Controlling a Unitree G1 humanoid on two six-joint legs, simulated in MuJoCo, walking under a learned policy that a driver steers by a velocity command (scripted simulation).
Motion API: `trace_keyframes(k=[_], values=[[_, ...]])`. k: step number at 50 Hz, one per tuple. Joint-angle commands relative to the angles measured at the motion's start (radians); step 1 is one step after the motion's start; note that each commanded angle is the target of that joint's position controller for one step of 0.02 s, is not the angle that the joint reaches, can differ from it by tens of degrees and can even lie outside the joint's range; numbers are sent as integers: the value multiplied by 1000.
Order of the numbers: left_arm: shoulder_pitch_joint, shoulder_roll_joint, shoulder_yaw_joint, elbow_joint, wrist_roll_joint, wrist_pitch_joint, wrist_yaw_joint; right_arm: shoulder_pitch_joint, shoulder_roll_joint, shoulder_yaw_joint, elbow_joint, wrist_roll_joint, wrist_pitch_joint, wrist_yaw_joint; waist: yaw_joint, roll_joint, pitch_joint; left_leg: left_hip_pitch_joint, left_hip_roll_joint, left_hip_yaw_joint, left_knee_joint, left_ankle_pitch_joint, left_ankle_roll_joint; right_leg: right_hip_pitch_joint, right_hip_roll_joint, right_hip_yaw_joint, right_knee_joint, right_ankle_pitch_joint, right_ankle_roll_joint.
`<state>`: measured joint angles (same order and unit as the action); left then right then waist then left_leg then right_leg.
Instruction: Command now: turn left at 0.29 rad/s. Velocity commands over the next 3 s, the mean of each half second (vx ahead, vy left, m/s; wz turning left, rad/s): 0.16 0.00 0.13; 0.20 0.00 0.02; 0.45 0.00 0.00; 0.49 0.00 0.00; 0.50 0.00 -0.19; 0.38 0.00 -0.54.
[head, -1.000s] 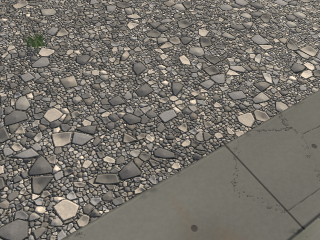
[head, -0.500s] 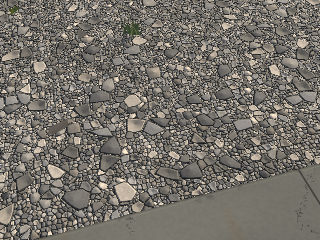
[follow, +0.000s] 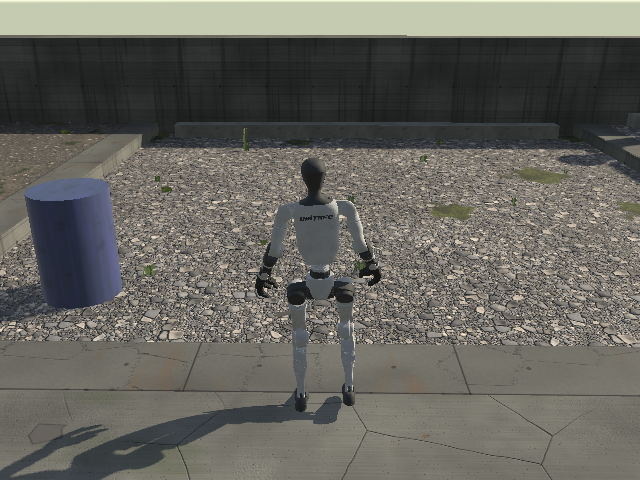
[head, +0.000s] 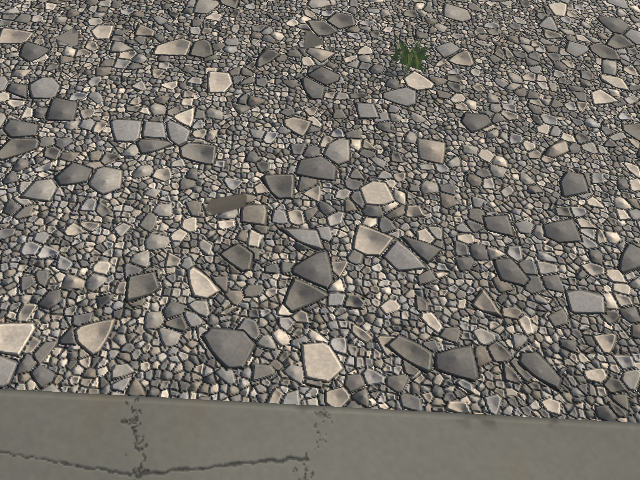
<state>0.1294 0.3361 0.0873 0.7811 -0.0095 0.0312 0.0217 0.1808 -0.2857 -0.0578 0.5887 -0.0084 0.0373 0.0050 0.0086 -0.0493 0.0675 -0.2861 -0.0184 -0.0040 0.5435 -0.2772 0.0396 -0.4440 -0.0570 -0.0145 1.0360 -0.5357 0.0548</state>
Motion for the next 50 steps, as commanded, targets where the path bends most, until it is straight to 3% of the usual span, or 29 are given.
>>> trace_keyframes(k=[1,3,5,6,11,14,16,18,19,20,21,22,24,26,28,30,32,34,35,36,37,39,40,42,44,46,47,48,50], values=[[-5,102,27,-50,8,0,11,-39,-134,-27,-50,2,-34,-14,-1,188,-120,135,239,-226,-196,496,180,-95,-6,56,122,97,14],[36,80,19,-37,0,-6,-2,8,-114,-21,-28,4,-37,-24,-5,189,-160,173,213,-219,-249,210,179,-79,0,33,57,193,18],[-15,73,11,-51,-8,-19,-13,56,-129,-25,-3,10,-43,-27,-43,208,-102,204,223,-294,-330,-146,182,-135,-3,29,-74,223,6],[-47,74,8,-61,-10,-27,-17,63,-140,-28,5,7,-46,-27,-53,213,-66,209,235,-325,-354,-204,184,-153,-3,34,-138,222,-4],[-61,62,-3,-59,-11,-72,-36,95,-172,-41,35,18,-69,-18,-69,179,-29,210,265,-348,-382,-214,199,-120,-9,33,-337,229,-40],[-66,46,-13,-56,-4,-83,-41,86,-163,-36,48,11,-66,-9,-67,154,-13,154,237,-298,-349,-66,197,-29,11,10,-414,233,-49],[-37,41,-16,-50,1,-88,-44,74,-159,-32,57,14,-55,-6,-41,154,-43,119,223,-266,-295,80,184,75,29,-8,-468,295,-55],[47,38,-16,-22,14,-89,-45,49,-122,-18,61,19,-47,-7,17,138,-93,64,182,-230,-210,168,135,255,49,-19,-589,432,-67],[82,58,-13,-17,21,-88,-40,59,-82,-3,68,8,-48,-8,31,113,-120,28,143,-201,-153,142,83,353,-4,43,-625,540,-83],[104,136,-3,-28,29,-85,-31,89,-34,12,63,-19,-53,-11,3,-33,-160,-23,46,-110,5,-3,10,432,-154,200,-637,787,-129],[76,137,-9,-20,24,-72,-27,154,-12,16,59,-16,-52,-23,-42,-192,-198,-69,-2,-49,83,-196,-48,431,-250,318,-654,733,-259],[61,89,-20,-31,15,-67,-29,117,-78,3,59,-5,-44,-33,-4,-173,-160,-120,15,-46,160,-289,-77,403,-261,379,-704,578,-313],[68,86,-28,-20,20,-72,-31,71,-123,-19,62,9,-22,-45,23,-117,-113,-220,32,-68,343,-361,-102,401,-264,400,-740,508,-316],[6,73,-36,-24,19,-79,-29,100,-109,-23,81,7,-5,-49,-12,-65,-103,-182,70,-100,366,-282,-116,341,-243,328,-737,594,-290],[-54,47,-44,-20,24,-74,-27,114,-64,-10,102,10,-3,-49,-36,-77,-104,-73,75,-72,244,-204,-124,283,-171,211,-720,698,-257],[-55,44,-45,-6,24,-64,-25,105,-48,-4,117,12,-6,-49,-27,-81,-128,25,56,-31,127,-102,-125,272,-134,149,-689,823,-252],[-54,40,-48,12,8,-54,-26,120,-47,-4,134,15,-4,-47,-39,-62,-145,101,43,-8,-30,44,-115,284,-122,134,-651,828,-241],[-10,19,-56,38,1,-53,-31,122,-73,-4,138,-4,-3,-45,-35,-19,-156,219,71,-45,-137,252,-86,236,-80,130,-661,496,-168],[6,21,-56,43,15,-52,-35,105,-117,-12,123,-2,1,-47,-7,32,-128,215,99,-66,-104,218,-61,191,-30,110,-658,221,-137],[25,24,-51,40,15,-48,-37,94,-167,-30,139,14,3,-46,24,120,-80,148,69,-48,-60,-61,-19,151,34,63,-664,23,-125],[-7,50,-46,38,7,-46,-34,91,-134,-28,131,15,-3,-41,-11,92,-16,46,53,-58,-86,-262,9,148,38,54,-634,-78,-121],[13,47,-39,41,-15,-54,-27,86,-97,-17,126,11,-33,-40,1,95,57,-61,69,-91,-96,-335,32,129,9,91,-596,-136,-153],[37,45,-38,45,-16,-62,-25,91,-81,-13,124,19,-55,-37,6,96,67,-84,74,-101,-82,-325,42,133,0,112,-585,-130,-169],[53,33,-37,41,-16,-86,-29,116,-78,-11,119,29,-92,-28,6,95,46,-76,87,-131,-51,-272,63,132,-8,131,-549,-79,-194],[40,20,-39,26,-15,-112,-40,160,-101,-20,118,34,-114,-20,-7,140,8,34,115,-196,-44,-141,95,59,31,85,-456,34,-187],[-26,1,-41,-4,-12,-141,-56,306,-163,-45,149,40,-119,-12,-65,224,-49,279,228,-407,-85,70,179,-148,83,-12,-207,256,-138],[-96,0,-44,-32,-9,-151,-64,392,-186,-55,166,38,-120,-8,-122,266,-55,408,323,-559,-144,195,252,-331,86,5,-41,58,-123],[-155,6,-42,-61,-20,-153,-68,438,-178,-54,181,35,-118,-10,-147,258,-30,513,401,-645,-156,282,294,-527,58,42,92,-136,-124],[-196,-17,-53,-95,-32,-148,-76,455,-138,-41,189,31,-103,-18,-148,164,-22,574,404,-576,-139,297,255,-676,-13,58,163,-141,-128]])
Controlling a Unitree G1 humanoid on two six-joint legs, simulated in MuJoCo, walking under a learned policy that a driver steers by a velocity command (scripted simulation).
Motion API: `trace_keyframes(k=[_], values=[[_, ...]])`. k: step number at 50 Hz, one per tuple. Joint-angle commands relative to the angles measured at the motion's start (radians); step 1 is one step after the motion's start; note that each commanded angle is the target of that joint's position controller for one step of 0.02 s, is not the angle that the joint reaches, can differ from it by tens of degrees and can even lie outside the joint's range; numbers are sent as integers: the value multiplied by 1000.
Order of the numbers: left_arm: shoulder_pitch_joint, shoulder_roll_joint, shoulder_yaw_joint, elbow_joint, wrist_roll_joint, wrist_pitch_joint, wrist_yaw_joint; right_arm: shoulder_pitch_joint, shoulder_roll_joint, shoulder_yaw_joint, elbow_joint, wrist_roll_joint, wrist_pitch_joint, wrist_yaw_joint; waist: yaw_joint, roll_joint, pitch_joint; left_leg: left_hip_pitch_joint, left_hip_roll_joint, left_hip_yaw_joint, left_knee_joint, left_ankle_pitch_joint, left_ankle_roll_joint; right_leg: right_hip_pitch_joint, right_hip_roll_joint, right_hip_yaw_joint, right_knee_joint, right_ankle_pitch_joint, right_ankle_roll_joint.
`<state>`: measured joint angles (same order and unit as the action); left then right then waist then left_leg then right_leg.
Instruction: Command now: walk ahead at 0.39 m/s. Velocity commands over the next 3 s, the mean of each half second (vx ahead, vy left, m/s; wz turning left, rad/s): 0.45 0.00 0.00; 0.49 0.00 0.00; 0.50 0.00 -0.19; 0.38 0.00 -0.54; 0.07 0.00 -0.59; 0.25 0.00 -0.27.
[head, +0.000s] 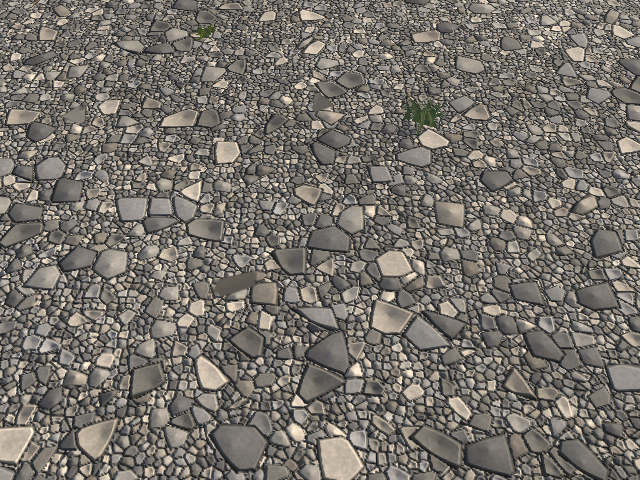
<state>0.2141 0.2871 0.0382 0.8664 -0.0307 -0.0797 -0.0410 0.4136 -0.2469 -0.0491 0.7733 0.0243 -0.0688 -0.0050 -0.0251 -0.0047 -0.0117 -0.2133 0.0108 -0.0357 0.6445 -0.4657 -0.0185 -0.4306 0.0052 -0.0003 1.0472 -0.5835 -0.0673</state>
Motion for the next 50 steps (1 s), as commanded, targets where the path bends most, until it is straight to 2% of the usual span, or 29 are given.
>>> trace_keyframes(k=[1,2,4,6,8,9,10,11,12,13,15,17,20,22,25,28,30,32,33,36,38,42,44,45,46,47,48,49,50], values=[[-282,31,-6,-191,-9,-34,-23,175,-157,-40,-7,-2,13,-13,-91,93,79,425,363,-482,-271,447,279,-660,-106,38,76,-58,1],[-262,32,-10,-193,-6,-30,-33,90,-150,-33,-33,-2,26,-19,-57,90,90,294,334,-407,-320,389,244,-533,-121,31,-60,21,12],[-145,25,-12,-149,8,-21,-45,-44,-206,-42,-66,-14,41,-26,13,140,57,-27,202,-187,-375,375,172,-70,-47,-59,-276,339,37],[4,80,20,-96,10,0,-27,-56,-238,-50,-61,-10,30,-23,95,155,25,-160,166,-109,-348,362,143,248,34,-110,-345,482,55],[174,132,58,-56,12,19,0,-50,-183,-34,-49,-7,15,-21,196,96,-41,-184,107,-20,-101,525,83,454,42,-95,-390,448,22],[303,194,76,-33,26,23,17,-40,-122,-18,-60,-25,14,-25,238,-70,-105,-278,55,31,245,349,24,562,-117,127,-456,326,-23],[285,267,65,-57,39,13,18,72,-4,7,-88,-19,-1,-36,127,-319,-184,-410,-73,-70,586,-147,4,589,-342,697,-723,86,-155],[220,234,58,-65,22,-2,4,110,-66,-10,-85,27,-12,-36,97,-285,-134,-546,-68,-124,736,-89,11,548,-408,963,-912,-179,-227],[144,180,46,-76,15,-12,0,37,-114,-23,-88,50,-14,-34,74,-180,0,-616,5,-88,766,1,31,460,-406,840,-898,-176,-206],[92,145,41,-84,20,-13,-2,-31,-128,-25,-90,28,-11,-35,71,-87,50,-579,60,-72,718,107,48,344,-360,658,-860,-32,-174],[-1,107,33,-96,55,-16,1,-30,-151,-43,-66,-8,7,-39,13,-96,47,-423,123,-84,554,240,62,196,-231,374,-856,241,-123],[31,80,30,-82,44,-24,9,-36,-130,-42,-58,-11,21,-32,10,-106,26,-376,135,-74,460,250,54,209,-212,290,-884,373,-144],[86,112,40,-54,30,-21,26,-175,-102,-32,-101,-30,18,-27,35,-24,53,-470,130,-59,275,325,32,285,-220,231,-912,540,-161],[117,135,49,-36,38,-9,34,-219,-58,-17,-110,-38,11,-15,48,-25,12,-432,114,-30,200,432,14,312,-203,157,-894,693,-155],[164,131,49,-24,49,-12,33,-208,-99,-33,-84,-19,3,5,47,-26,-45,-433,111,-20,287,571,10,363,-217,107,-833,781,-171],[221,106,38,-19,29,1,24,-288,-108,-37,-105,-11,3,27,76,-17,37,-609,125,-38,307,508,35,435,-249,175,-791,651,-200],[420,103,45,47,24,4,51,-463,-133,-51,-175,14,-24,51,144,-60,101,-983,143,-106,239,453,54,746,-306,274,-724,524,-177],[484,108,49,50,33,8,68,-547,-108,-42,-197,12,-42,74,172,-74,133,-1099,144,-107,196,434,57,820,-332,319,-692,507,-171],[482,109,50,42,35,10,76,-557,-94,-38,-197,8,-47,85,168,-81,140,-1088,142,-91,190,456,59,789,-333,313,-688,524,-166],[326,106,36,-24,19,13,116,-545,-36,-12,-176,-40,-63,112,125,-28,158,-531,67,8,3,974,58,256,-203,124,-673,344,-104],[314,116,38,-37,13,8,112,-511,-36,-12,-169,-23,-55,118,111,-35,148,-354,39,12,-26,1021,68,153,-173,76,-644,298,-74],[364,82,41,-13,-8,38,99,-523,-51,-7,-152,8,-33,108,132,-68,162,-351,86,-30,-200,983,46,378,-178,48,-447,340,-21],[336,95,40,-20,5,45,101,-313,-106,-29,-61,-8,-35,96,58,-63,54,-210,105,-30,-268,1040,45,472,-162,56,-171,519,-4],[297,110,42,-22,6,46,93,-132,-149,-49,15,-6,-31,84,-21,-50,-22,-25,105,-9,-306,1066,46,445,-153,64,42,610,9],[270,111,43,-4,-1,34,77,42,-183,-67,72,-26,-27,72,-137,49,-100,269,98,59,-355,1112,61,295,-91,24,349,610,54],[354,14,33,28,2,32,70,117,-217,-48,112,-55,-24,69,-115,223,-150,599,236,-73,-137,1276,123,-91,15,71,850,-301,107],[569,-31,15,38,-11,-3,45,109,-280,-53,102,-61,-37,73,-1,488,-314,869,313,-153,235,1695,194,-355,40,280,997,-312,89],[533,31,18,23,-20,-31,37,114,-240,-55,111,-58,-12,69,-50,423,-402,822,316,-207,137,1620,233,-413,4,286,964,-255,108],[421,44,15,-50,-44,-34,53,142,-280,-78,161,-32,3,66,-44,250,-472,790,408,-449,-63,941,344,-492,-5,212,968,-190,120]])
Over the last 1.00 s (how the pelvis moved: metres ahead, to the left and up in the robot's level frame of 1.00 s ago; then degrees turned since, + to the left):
0.18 -0.02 -0.02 2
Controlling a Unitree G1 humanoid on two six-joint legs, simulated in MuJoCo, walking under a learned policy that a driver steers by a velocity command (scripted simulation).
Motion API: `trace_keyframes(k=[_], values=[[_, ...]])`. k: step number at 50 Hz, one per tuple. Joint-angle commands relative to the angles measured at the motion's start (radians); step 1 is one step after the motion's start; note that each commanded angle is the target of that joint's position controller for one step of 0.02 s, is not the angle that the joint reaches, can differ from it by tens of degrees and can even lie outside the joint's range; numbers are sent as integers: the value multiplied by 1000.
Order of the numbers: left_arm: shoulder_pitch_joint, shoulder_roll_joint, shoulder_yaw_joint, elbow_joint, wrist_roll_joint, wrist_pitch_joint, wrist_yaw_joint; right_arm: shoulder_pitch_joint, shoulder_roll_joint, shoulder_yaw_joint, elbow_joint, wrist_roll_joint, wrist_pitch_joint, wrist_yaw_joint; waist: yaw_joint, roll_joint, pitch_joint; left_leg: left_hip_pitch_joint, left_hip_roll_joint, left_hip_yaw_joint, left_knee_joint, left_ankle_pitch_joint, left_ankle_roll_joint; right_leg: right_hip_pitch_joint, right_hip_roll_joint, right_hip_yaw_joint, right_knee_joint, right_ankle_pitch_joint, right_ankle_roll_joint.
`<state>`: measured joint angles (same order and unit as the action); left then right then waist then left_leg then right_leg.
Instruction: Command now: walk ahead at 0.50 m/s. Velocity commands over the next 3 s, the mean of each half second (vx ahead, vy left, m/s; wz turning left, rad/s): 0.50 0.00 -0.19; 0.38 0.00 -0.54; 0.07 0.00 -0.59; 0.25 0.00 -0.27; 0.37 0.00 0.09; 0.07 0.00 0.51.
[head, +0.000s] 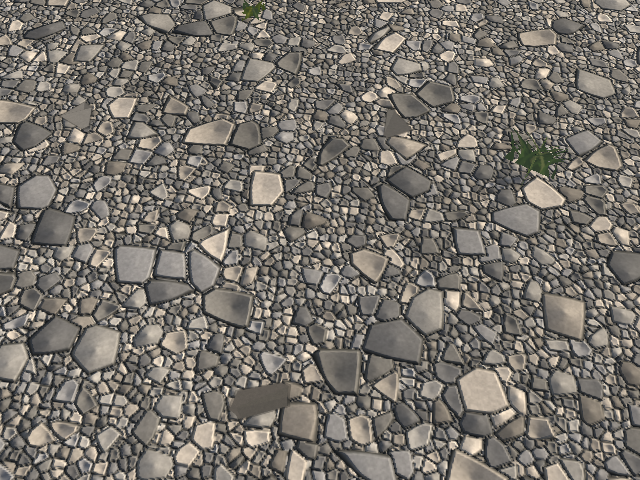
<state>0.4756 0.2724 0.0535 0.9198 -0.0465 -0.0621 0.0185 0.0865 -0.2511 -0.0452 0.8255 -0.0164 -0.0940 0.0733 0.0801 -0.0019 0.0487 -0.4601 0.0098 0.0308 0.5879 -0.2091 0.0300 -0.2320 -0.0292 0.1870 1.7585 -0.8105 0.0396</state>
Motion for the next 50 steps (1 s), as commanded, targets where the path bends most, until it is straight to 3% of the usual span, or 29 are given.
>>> trace_keyframes(k=[1,2,3,4,5,6,9,11,13,16,18,19,20,21,22,23,24,25,28,31,36,39,43,44,45,46,47,48,50], values=[[86,35,-8,-135,-40,-39,20,380,-289,-82,119,32,37,-19,-89,109,-484,842,460,-715,-208,206,332,-697,-25,-96,263,173,23],[9,95,-1,-143,-24,-20,34,250,-191,-45,48,20,20,-19,-85,-48,-335,631,467,-713,-282,39,335,-703,-63,-98,191,307,-9],[-52,94,6,-151,-14,-8,41,156,-157,-30,36,5,-12,-25,-55,-33,-236,408,483,-673,-274,61,310,-641,-104,-19,-24,465,-53],[-87,92,6,-147,10,5,42,108,-118,-19,45,5,-30,-24,-38,-6,-142,258,428,-583,-251,166,274,-592,-137,-13,-124,488,-67],[-142,59,7,-162,27,14,31,93,-95,-8,63,12,-34,-32,-17,35,-22,81,332,-391,-299,253,221,-522,-159,-19,-351,538,-47],[-189,48,9,-190,38,6,25,98,-110,-12,65,1,-34,-47,-22,89,9,16,240,-276,-333,302,200,-436,-155,-48,-548,604,-27],[-270,-9,-8,-218,42,-20,-6,138,-135,-17,84,5,-25,-88,-42,153,-42,58,151,-91,-359,542,188,-253,-89,-143,-939,831,-1],[-318,-9,-10,-225,31,-9,-24,192,-172,-36,102,27,-16,-90,-77,83,-57,222,208,-92,-375,532,180,-283,-67,-160,-1030,862,-22],[-395,-1,-7,-256,25,1,-33,249,-159,-41,127,45,0,-90,-111,38,-22,357,244,-79,-369,438,156,-367,-59,-145,-1099,861,-63],[-480,18,3,-297,32,3,-51,277,-162,-48,143,35,23,-90,-135,29,16,493,257,-38,-319,418,124,-432,-28,-168,-1148,767,-117],[-419,44,20,-298,37,7,-59,242,-190,-57,128,33,35,-90,-87,55,-36,495,247,10,-203,655,99,-286,25,-230,-1150,685,-152],[-300,75,41,-267,39,9,-61,218,-190,-56,115,32,43,-93,-21,43,-100,461,213,53,-50,771,78,-118,67,-260,-1175,694,-175],[-115,140,74,-219,35,14,-53,206,-179,-50,92,18,45,-100,50,-7,-185,297,163,93,199,685,39,154,42,-164,-1174,758,-216],[-22,265,102,-202,23,12,-48,289,-79,-12,53,-6,21,-84,19,-244,-297,-111,-12,89,629,109,-31,515,-200,334,-1275,585,-390],[11,211,84,-199,20,7,-52,250,-104,-14,59,4,-12,-65,32,-231,-381,-291,-69,-107,743,-328,-21,622,-279,656,-1461,402,-429],[-61,172,69,-216,37,-3,-47,158,-167,-33,28,43,-36,-56,27,-182,-234,-396,-17,-139,762,-272,6,530,-267,557,-1486,375,-378],[-141,151,62,-238,44,-8,-44,90,-165,-31,11,45,-47,-61,1,-78,-144,-364,27,-132,684,-189,21,372,-233,433,-1494,481,-349],[-201,130,56,-251,43,-11,-44,75,-155,-35,12,25,-47,-71,-41,-7,-90,-302,59,-128,589,-141,15,233,-198,337,-1500,616,-330],[-244,113,50,-263,40,-17,-35,94,-135,-42,10,6,-8,-81,-102,-44,-103,-130,85,-119,442,-63,-21,60,-127,198,-1537,821,-300],[-172,140,57,-237,24,-19,-11,-3,-110,-38,-35,-1,5,-87,-78,-45,-75,-159,57,-106,271,77,-69,27,-104,144,-1555,838,-301],[-94,139,58,-200,24,-8,1,-158,-82,-27,-99,12,-6,-74,-23,-84,-40,-92,4,-110,-6,302,-75,0,-59,124,-1543,725,-239],[-58,134,59,-176,24,8,6,-215,-87,-24,-140,11,-15,-65,-8,-96,-35,-48,-40,-102,-86,301,-65,41,-51,146,-1450,903,-209],[-100,130,60,-200,25,37,25,-138,-133,-37,-137,10,-32,-59,-55,-132,-86,53,-65,-116,-189,212,-28,150,-43,246,-1265,1026,-172],[-145,116,54,-223,24,39,25,-52,-154,-46,-120,2,-39,-66,-105,-125,-137,194,-27,-112,-249,331,3,122,0,222,-1157,1052,-137],[-174,74,38,-262,41,33,21,92,-221,-60,-103,-19,-40,-74,-157,-40,-285,491,150,-237,-160,633,77,-26,52,160,-910,870,-92],[61,-4,18,-247,29,32,15,144,-247,-60,-95,-30,-20,-78,-69,233,-450,836,444,-556,-85,977,289,-314,204,58,-612,74,-28],[134,126,34,-228,19,40,12,143,-201,-59,-95,13,1,-71,-69,225,-498,807,501,-669,-106,728,316,-385,102,37,-466,79,-9],[15,184,55,-233,12,56,17,79,-126,-39,-131,16,14,-76,-98,142,-359,688,416,-532,-142,596,268,-437,66,7,-412,162,19],[-107,191,67,-262,25,89,32,-16,-92,-22,-139,7,40,-81,-82,78,-184,437,304,-346,-213,463,205,-430,16,-54,-461,275,44]])
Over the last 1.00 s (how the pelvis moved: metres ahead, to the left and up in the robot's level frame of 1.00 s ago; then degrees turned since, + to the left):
0.57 0.05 -0.17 0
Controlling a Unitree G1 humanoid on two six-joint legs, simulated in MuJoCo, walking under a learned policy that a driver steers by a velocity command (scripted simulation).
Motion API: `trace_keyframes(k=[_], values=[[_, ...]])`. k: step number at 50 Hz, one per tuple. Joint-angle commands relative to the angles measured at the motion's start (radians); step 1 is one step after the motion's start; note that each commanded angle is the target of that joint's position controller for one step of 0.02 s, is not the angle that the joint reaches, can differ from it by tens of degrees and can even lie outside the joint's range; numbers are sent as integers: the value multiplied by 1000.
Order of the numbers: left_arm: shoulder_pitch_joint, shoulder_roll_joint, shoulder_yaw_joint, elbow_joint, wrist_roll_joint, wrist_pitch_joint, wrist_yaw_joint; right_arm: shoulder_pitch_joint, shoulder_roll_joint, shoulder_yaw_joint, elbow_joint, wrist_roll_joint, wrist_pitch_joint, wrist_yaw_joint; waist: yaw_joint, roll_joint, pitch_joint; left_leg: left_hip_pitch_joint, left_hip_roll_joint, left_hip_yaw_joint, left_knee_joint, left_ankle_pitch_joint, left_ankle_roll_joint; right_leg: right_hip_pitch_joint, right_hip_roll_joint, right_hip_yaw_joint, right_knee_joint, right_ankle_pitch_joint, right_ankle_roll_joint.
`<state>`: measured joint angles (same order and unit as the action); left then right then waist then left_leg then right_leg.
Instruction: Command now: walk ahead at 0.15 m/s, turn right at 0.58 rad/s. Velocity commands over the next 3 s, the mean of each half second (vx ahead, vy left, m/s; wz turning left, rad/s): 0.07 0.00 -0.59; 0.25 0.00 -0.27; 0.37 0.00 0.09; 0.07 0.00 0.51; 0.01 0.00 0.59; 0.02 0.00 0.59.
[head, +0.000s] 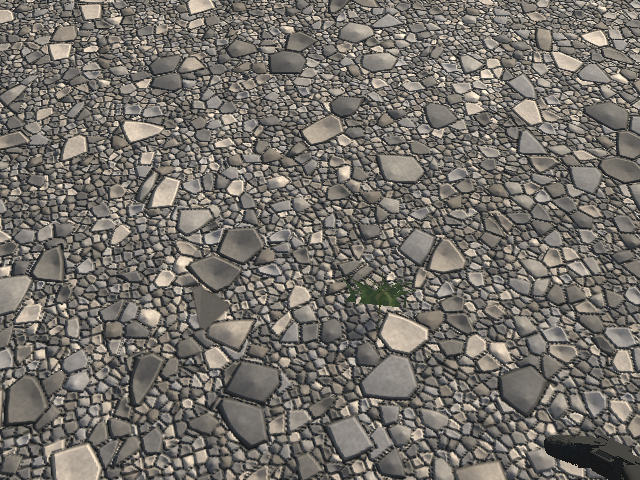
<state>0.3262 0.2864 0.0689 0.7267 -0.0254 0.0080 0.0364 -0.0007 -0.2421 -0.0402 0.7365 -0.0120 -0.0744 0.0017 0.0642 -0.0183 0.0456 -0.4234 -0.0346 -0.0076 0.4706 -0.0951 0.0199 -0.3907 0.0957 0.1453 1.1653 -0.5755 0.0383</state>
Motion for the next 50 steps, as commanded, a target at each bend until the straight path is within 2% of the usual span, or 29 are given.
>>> trace_keyframes(k=[1,3,4,8,13,15,17,18,19,20,21,22,23,24,25,28,30,32,34,36,39,40,41,42,43,44,45,47,50], values=[[44,150,49,-78,2,33,14,48,-115,-29,-44,-8,28,-12,-41,116,-133,290,314,-245,-135,308,204,-215,-128,-29,92,67,45],[41,84,35,-95,0,41,15,42,-138,-39,-27,-15,30,-13,-35,152,-104,208,275,-150,-190,313,211,-156,-127,-81,-7,113,45],[24,73,31,-108,2,40,15,47,-149,-44,-20,-13,29,-14,-40,156,-114,222,289,-132,-200,350,227,-157,-136,-88,-48,132,46],[-36,84,28,-142,10,40,3,33,-180,-56,-13,-2,44,-22,-50,139,-168,258,323,-59,-222,295,240,-102,-172,-100,-201,258,39],[-119,108,28,-181,11,47,-26,50,-223,-67,3,14,65,-12,-75,155,-120,258,339,2,-218,129,210,-16,-164,-152,-387,282,2],[-128,116,33,-193,11,49,-37,62,-242,-71,12,28,70,-8,-69,157,-115,295,355,5,-173,128,183,18,-153,-170,-490,276,-24],[-90,126,43,-180,16,48,-42,74,-233,-69,25,45,75,-9,-42,136,-122,273,325,51,-69,86,114,139,-116,-197,-674,392,-71],[-51,174,60,-171,17,46,-33,132,-196,-61,46,36,76,-6,-40,48,-132,190,271,107,55,-5,41,261,-142,-124,-762,561,-113],[-20,297,88,-187,22,46,-13,146,-133,-41,17,-13,73,2,-72,-253,-149,-73,131,210,372,-392,-61,428,-394,217,-770,957,-224],[-29,308,82,-211,48,27,-19,58,-156,-46,-22,-17,70,-7,-17,-265,-167,-223,31,66,595,-589,-95,374,-501,369,-797,1002,-398],[-37,265,72,-204,52,6,-27,25,-188,-57,-27,4,73,-12,-5,-157,-170,-242,51,-14,686,-538,-86,357,-448,297,-810,951,-388],[-83,240,65,-198,40,-7,-26,42,-191,-61,-21,20,76,-17,-37,-128,-145,-247,67,-34,687,-452,-74,337,-389,217,-804,896,-328],[-126,213,58,-203,25,-9,-22,61,-192,-64,-1,13,79,-26,-54,-88,-146,-244,78,-47,664,-389,-73,330,-351,182,-797,841,-282],[-155,199,49,-207,16,-5,-17,67,-199,-67,0,5,82,-31,-67,-99,-143,-219,72,-44,663,-346,-80,303,-334,162,-795,865,-270],[-163,192,43,-212,19,-1,-12,78,-192,-67,0,5,83,-29,-78,-112,-156,-177,56,-39,677,-315,-87,276,-316,150,-795,892,-270],[-167,175,36,-217,24,3,-4,92,-166,-59,4,19,85,-24,-76,-117,-171,-146,41,-35,560,-263,-103,293,-298,138,-795,845,-269],[-131,168,33,-201,18,5,0,77,-151,-50,-1,19,82,-12,-51,-124,-176,-111,48,-26,428,-228,-101,291,-282,160,-836,501,-265],[-111,182,34,-186,20,2,-3,44,-150,-46,-16,23,73,3,-24,-165,-129,-71,44,-12,326,-234,-87,238,-280,213,-893,170,-267],[-101,186,31,-169,25,-3,-9,39,-159,-45,-22,26,55,16,-16,-173,-85,-26,40,-1,245,-269,-65,199,-287,247,-912,78,-268],[-83,187,27,-150,22,-9,-16,50,-158,-43,-19,29,33,27,-15,-155,-60,24,36,12,177,-283,-38,175,-293,272,-910,39,-268],[-113,168,15,-140,15,-13,-23,149,-136,-40,21,32,4,34,-83,-107,-41,223,22,45,-23,-160,16,67,-248,266,-865,-7,-236],[-129,136,4,-144,18,-17,-23,214,-141,-42,42,26,-3,31,-113,-85,-56,325,50,9,-51,-157,33,8,-209,245,-808,1,-206],[-165,70,-16,-159,22,-24,-25,326,-182,-49,65,16,-8,24,-150,24,-74,444,192,-161,-123,-250,76,-109,-134,148,-594,22,-147],[-167,48,-20,-203,13,-40,-25,382,-293,-71,82,5,-9,25,-133,229,-46,501,373,-510,-259,-489,201,-323,-8,-40,-357,29,-86],[-208,134,4,-211,-2,-56,-18,376,-279,-73,80,0,-16,26,-154,200,42,448,455,-653,-316,-614,279,-446,-55,-8,-197,-7,-71],[-187,159,16,-195,-12,-65,-22,338,-225,-57,69,10,-21,17,-127,163,78,453,419,-591,-312,-620,258,-495,-94,19,-131,79,-72],[-165,147,16,-174,-3,-68,-28,313,-197,-48,60,17,-22,11,-109,163,69,473,370,-507,-311,-562,222,-510,-117,-8,-110,148,-68],[-192,122,14,-171,14,-78,-38,311,-175,-37,56,19,-18,4,-115,143,60,477,314,-372,-328,-365,182,-503,-161,-41,-142,288,-52],[-233,64,-1,-178,17,-87,-48,351,-170,-32,64,18,-12,-1,-133,131,30,446,252,-215,-343,-96,172,-433,-168,-114,-230,422,-20]])
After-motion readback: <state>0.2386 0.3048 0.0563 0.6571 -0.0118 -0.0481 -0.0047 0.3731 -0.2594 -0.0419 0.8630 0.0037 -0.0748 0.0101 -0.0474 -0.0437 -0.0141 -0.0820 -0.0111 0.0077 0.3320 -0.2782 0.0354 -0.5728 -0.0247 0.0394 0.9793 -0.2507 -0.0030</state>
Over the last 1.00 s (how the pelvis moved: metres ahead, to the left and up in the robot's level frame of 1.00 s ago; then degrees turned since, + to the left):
0.55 -0.05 0.00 -25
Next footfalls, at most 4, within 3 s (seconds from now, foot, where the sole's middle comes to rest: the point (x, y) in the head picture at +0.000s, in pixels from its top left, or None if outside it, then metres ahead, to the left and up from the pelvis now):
0.36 right None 0.09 -0.15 -0.77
0.82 left None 0.17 0.06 -0.77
1.26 right None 0.36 -0.31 -0.77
1.74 left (414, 429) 0.55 -0.13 -0.77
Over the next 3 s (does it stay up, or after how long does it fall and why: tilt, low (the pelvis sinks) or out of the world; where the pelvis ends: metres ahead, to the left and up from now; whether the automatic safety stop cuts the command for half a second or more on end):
stays up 0.45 -0.21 0.01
